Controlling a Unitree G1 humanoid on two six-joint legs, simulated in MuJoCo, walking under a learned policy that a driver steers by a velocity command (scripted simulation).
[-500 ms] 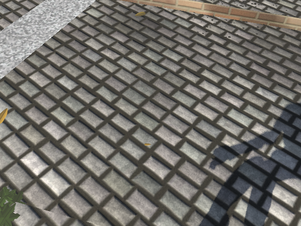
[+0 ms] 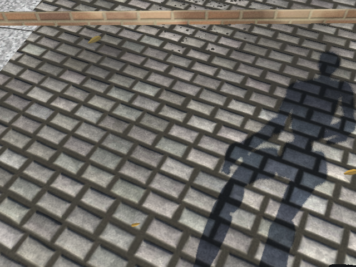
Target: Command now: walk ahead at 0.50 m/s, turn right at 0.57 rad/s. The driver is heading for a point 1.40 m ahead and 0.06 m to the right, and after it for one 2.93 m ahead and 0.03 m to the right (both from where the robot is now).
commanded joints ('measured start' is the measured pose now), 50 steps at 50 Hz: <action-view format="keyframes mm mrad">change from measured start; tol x32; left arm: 1 -29 187 51 -81 18 -9 34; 19 431 -38 -20 41 -20 6 41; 33 -239 -39 -20 -126 25 -25 13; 50 -252 125 25 -43 34 36 29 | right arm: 1 26 -41 -6 -35 -22 -5 15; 50 257 -29 16 209 -6 106 -27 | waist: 1 -33 -39 -102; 15 25 -124 -6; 20 -49 429 -393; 24 -42 69 16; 41 -7 -244 -467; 50 -91 -180 -151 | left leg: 1 3 -2 20 -97 253 -26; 14 101 13 -125 -692 592 11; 19 1108 282 -431 -386 785 123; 21 852 312 -588 -745 -128 211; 27 338 98 -125 -810 448 174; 38 569 82 2 -583 955 122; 40 267 -23 40 -192 539 48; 41 111 -103 16 79 -318 -10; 50 341 -57 109 -260 -42 -35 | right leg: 1 26 -238 229 -100 441 -192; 14 83 -182 404 276 -113 -57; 20 -785 -49 140 1507 -467 124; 31 -338 -142 -44 283 260 120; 38 -114 -65 -65 30 270 29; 41 576 -547 382 112 1194 -302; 50 -174 -283 170 -234 -200 -109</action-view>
